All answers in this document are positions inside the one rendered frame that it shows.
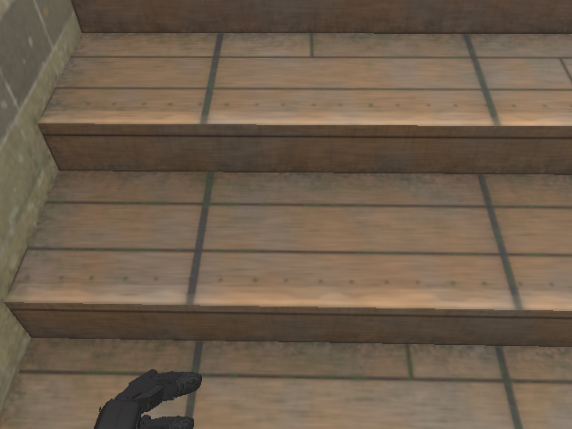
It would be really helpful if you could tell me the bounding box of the robot left hand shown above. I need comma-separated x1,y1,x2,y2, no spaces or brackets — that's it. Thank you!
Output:
94,369,202,429

